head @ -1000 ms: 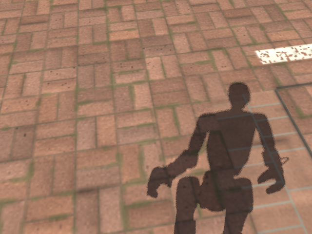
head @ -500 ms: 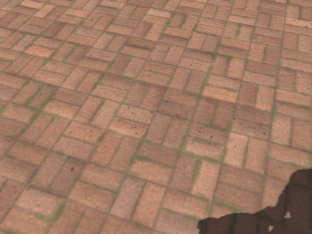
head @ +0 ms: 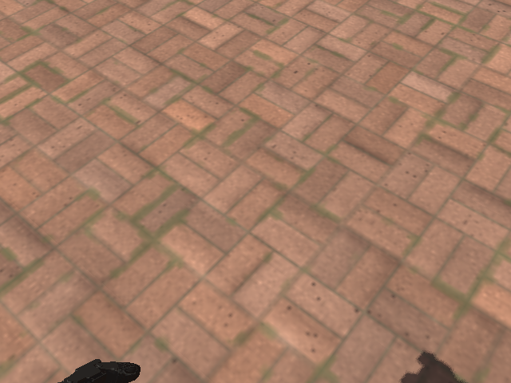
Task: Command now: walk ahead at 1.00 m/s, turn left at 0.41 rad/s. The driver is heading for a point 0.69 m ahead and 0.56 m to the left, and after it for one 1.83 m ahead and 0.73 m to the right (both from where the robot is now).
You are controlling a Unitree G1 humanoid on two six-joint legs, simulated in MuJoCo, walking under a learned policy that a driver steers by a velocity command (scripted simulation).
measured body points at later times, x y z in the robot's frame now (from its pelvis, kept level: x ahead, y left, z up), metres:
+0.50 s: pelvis +0.48 -0.05 +0.00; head +0.51 -0.03 +0.45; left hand +0.38 +0.20 -0.13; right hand +0.75 -0.23 -0.07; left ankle +0.67 +0.10 -0.67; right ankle +0.35 -0.16 -0.73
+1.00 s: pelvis +0.82 +0.02 +0.00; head +0.86 +0.02 +0.45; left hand +0.94 +0.27 -0.12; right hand +0.89 -0.25 -0.12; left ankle +0.77 +0.08 -0.73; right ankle +0.96 -0.08 -0.70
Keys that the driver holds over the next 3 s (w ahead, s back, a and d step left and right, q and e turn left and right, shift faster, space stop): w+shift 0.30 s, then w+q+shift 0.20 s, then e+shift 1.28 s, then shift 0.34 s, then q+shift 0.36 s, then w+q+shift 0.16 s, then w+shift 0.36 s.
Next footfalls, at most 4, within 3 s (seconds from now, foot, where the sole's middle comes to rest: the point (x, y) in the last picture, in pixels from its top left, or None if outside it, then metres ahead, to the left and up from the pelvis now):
0.16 right None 0.39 -0.15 -0.77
0.62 left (225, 264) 0.81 0.09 -0.77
1.06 right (271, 210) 1.00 -0.06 -0.77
1.52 left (216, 201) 1.04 0.11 -0.77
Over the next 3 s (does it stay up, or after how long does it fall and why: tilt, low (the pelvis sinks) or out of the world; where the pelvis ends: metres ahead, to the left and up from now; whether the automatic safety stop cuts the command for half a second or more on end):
stays up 1.01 -0.02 0.01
